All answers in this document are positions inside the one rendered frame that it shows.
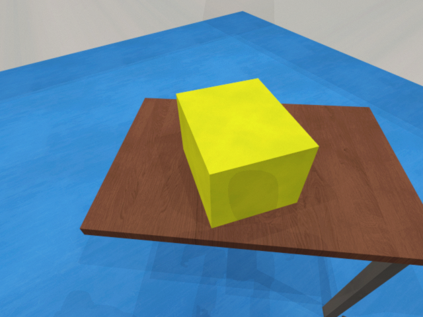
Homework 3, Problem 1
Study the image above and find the carton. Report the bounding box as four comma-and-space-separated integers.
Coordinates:
176, 79, 319, 228

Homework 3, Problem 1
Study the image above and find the table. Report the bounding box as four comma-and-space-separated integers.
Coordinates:
80, 98, 423, 317

